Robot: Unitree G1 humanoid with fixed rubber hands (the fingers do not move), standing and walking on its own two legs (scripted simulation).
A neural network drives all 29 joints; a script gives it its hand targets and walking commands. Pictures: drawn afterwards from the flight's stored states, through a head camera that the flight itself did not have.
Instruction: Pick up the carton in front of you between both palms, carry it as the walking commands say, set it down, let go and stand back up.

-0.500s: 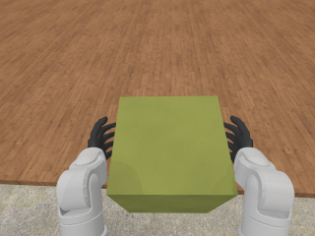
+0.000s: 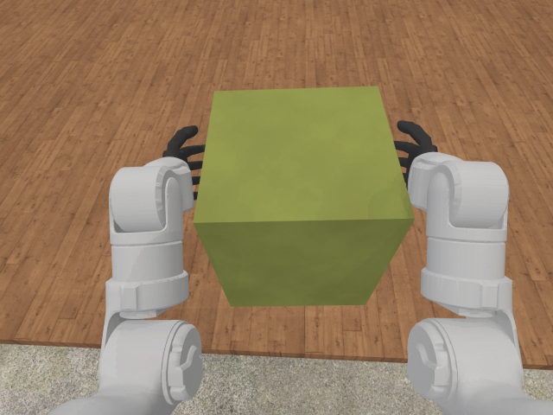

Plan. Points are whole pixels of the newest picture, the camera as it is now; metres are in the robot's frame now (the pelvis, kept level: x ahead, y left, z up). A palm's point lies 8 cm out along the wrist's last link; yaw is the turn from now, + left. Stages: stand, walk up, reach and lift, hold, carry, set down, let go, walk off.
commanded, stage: carry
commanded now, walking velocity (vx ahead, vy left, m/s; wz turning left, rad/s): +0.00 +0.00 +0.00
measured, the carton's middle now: (296, 207) +0.40 -0.01 +0.08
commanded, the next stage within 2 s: none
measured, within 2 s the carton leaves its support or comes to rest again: neither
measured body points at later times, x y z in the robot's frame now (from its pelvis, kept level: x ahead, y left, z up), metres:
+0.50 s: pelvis +0.08 +0.02 +0.00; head +0.16 +0.04 +0.45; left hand +0.46 +0.19 +0.10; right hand +0.47 -0.12 +0.11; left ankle +0.11 +0.11 -0.73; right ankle +0.03 -0.10 -0.73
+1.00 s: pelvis +0.10 +0.02 +0.00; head +0.08 +0.02 +0.45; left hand +0.46 +0.16 +0.12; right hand +0.45 -0.14 +0.12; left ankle +0.11 +0.11 -0.73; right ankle +0.08 -0.10 -0.73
